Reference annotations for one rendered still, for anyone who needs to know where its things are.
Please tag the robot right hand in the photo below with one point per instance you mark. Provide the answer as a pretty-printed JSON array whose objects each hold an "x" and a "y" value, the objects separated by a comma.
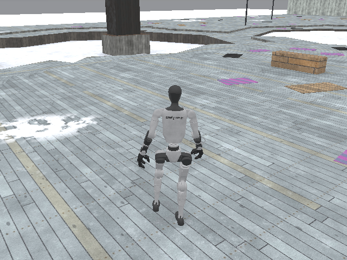
[{"x": 195, "y": 151}]

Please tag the robot head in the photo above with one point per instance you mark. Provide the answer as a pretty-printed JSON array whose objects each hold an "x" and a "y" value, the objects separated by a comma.
[{"x": 174, "y": 96}]

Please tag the left robot upper arm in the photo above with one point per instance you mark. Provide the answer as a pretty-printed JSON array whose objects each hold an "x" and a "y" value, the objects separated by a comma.
[{"x": 154, "y": 122}]

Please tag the right robot upper arm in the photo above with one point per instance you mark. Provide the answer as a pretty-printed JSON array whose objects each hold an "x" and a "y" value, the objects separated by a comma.
[{"x": 193, "y": 123}]

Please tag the robot right forearm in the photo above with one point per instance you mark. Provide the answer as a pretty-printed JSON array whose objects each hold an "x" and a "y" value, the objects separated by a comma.
[{"x": 198, "y": 142}]

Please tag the robot left hand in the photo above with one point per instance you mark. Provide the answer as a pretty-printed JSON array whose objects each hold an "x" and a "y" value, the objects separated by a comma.
[{"x": 140, "y": 160}]

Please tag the left robot thigh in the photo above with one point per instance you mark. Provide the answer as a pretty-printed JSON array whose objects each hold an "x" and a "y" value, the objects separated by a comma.
[{"x": 160, "y": 157}]

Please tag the robot left forearm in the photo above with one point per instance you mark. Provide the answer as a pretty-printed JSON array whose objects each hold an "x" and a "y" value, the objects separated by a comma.
[{"x": 145, "y": 145}]

